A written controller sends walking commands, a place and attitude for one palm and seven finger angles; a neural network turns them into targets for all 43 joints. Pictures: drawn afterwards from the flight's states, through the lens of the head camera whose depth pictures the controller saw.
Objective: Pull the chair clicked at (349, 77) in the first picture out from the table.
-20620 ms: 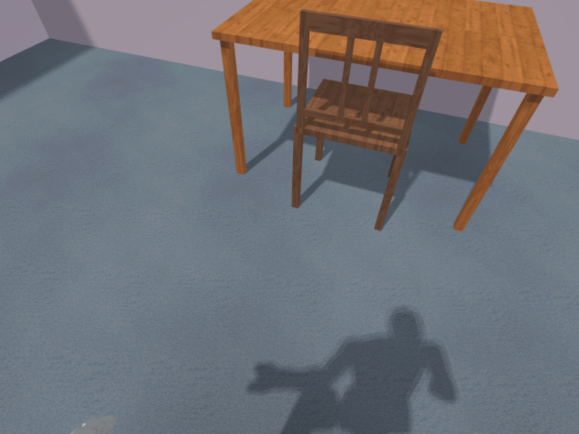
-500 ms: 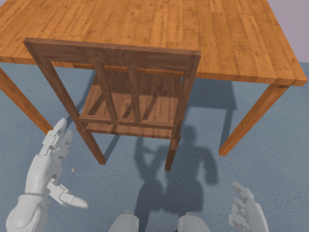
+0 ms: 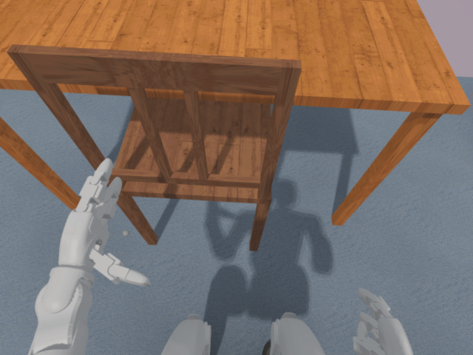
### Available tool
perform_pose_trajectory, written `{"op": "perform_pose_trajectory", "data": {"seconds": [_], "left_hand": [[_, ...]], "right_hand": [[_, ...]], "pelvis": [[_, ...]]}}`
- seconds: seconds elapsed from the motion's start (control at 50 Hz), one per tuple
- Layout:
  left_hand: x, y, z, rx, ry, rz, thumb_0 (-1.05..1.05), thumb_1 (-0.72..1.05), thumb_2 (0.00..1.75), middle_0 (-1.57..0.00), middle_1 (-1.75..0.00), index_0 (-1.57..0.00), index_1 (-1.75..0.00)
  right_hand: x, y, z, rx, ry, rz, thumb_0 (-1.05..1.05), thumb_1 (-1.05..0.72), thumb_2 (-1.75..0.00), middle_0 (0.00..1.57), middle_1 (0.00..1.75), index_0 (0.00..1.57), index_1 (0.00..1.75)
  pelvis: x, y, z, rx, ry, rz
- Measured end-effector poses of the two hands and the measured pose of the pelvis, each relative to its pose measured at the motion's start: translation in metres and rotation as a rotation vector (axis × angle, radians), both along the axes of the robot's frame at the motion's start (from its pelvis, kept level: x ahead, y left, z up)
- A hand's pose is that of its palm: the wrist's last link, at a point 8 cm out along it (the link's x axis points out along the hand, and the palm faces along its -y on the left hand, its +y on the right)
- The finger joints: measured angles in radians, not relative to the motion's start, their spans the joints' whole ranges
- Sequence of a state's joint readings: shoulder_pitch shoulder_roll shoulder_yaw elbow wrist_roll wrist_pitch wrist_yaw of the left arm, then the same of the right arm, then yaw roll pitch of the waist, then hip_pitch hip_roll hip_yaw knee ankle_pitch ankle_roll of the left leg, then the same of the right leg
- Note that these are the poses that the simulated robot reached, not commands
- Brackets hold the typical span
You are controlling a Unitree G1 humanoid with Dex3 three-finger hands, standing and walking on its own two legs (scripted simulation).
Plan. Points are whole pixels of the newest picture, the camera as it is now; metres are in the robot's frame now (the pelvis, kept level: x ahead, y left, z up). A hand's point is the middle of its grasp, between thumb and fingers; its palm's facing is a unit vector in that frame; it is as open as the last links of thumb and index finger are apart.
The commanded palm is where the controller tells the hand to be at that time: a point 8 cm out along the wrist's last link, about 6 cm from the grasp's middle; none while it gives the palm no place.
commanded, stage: aim the fingers beside a spindle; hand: left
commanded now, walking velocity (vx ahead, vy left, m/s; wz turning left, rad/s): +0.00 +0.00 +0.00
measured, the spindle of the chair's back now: (154, 138) +0.51 +0.18 +0.00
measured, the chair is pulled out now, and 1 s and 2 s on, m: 0.00 0.00 0.00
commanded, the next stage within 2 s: push the fingers through the gap in 1.34 s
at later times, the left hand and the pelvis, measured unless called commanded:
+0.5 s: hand (144, 214) +0.34 +0.17 +0.01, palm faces -0.05 -1.00 -0.02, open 16.9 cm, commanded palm +0.33 +0.22 +0.01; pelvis -0.01 +0.00 -0.01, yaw +0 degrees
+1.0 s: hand (153, 204) +0.36 +0.16 +0.00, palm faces -0.05 -1.00 -0.03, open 16.9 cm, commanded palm +0.34 +0.22 +0.00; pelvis -0.01 +0.01 -0.02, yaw -1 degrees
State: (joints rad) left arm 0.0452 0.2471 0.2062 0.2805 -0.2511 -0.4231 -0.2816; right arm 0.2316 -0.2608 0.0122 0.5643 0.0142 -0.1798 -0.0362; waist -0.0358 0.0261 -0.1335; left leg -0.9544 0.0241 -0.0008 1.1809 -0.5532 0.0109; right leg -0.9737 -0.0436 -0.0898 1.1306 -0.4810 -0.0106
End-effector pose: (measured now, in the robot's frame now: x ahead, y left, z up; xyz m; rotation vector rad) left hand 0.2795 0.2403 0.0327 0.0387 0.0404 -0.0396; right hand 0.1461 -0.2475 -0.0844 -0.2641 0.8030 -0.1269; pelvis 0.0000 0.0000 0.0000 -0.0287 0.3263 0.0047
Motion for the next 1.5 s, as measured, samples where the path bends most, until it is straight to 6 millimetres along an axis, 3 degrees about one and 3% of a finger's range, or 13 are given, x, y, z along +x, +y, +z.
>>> {"op": "perform_pose_trajectory", "data": {"seconds": [0.4,0.6,0.84,0.98,1.14,1.34,1.5], "left_hand": [[0.03,-0.008,-0.017,-0.009,-0.012,0.0,-0.01,-0.5,0.3,-0.06,-0.08,-0.06,-0.08],[0.055,-0.02,-0.026,-0.013,-0.019,-0.014,-0.01,-0.5,0.3,-0.06,-0.08,-0.06,-0.08],[0.077,-0.02,-0.036,-0.009,-0.014,-0.003,-0.01,-0.5,0.3,-0.06,-0.08,-0.06,-0.08],[0.068,-0.024,-0.032,-0.013,-0.014,-0.012,-0.01,-0.5,0.3,-0.06,-0.08,-0.06,-0.08],[0.058,-0.019,-0.032,-0.006,-0.027,0.014,-0.01,-0.5,0.3,-0.06,-0.08,-0.06,-0.08],[0.06,-0.029,-0.035,-0.01,-0.018,-0.008,-0.01,-0.5,0.3,-0.06,-0.08,-0.06,-0.08],[0.062,-0.024,-0.032,0.0,-0.033,0.011,-0.01,-0.5,0.3,-0.06,-0.08,-0.06,-0.08]], "right_hand": [[-0.009,0.0,-0.016,0.0,0.063,-0.005,0.01,-0.9,-0.9,0.21,0.3,0.2,0.3],[-0.023,-0.002,-0.027,-0.006,0.116,-0.026,0.01,-0.9,-0.9,0.21,0.3,0.2,0.3],[-0.044,-0.003,-0.04,0.0,0.2,-0.055,0.01,-0.9,-0.9,0.21,0.3,0.2,0.3],[-0.048,-0.001,-0.038,0.022,0.211,-0.071,0.01,-0.9,-0.9,0.2,0.3,0.2,0.3],[-0.037,0.0,-0.035,0.013,0.18,-0.047,0.01,-0.9,-0.9,0.21,0.3,0.2,0.3],[-0.021,0.001,-0.034,0.01,0.143,-0.024,0.01,-0.9,-0.9,0.2,0.3,0.2,0.3],[-0.023,0.001,-0.037,0.015,0.152,-0.023,0.01,-0.9,-0.9,0.2,0.3,0.2,0.3]], "pelvis": [[-0.005,0.001,-0.01,0.0,0.031,-0.003],[-0.009,0.003,-0.017,0.002,0.053,-0.008],[-0.01,0.004,-0.023,0.0,0.077,-0.014],[-0.007,0.006,-0.019,0.004,0.072,-0.021],[-0.008,0.006,-0.019,0.0,0.065,-0.014],[-0.01,0.005,-0.021,0.001,0.064,-0.01],[-0.011,0.003,-0.023,0.002,0.065,-0.011]]}}
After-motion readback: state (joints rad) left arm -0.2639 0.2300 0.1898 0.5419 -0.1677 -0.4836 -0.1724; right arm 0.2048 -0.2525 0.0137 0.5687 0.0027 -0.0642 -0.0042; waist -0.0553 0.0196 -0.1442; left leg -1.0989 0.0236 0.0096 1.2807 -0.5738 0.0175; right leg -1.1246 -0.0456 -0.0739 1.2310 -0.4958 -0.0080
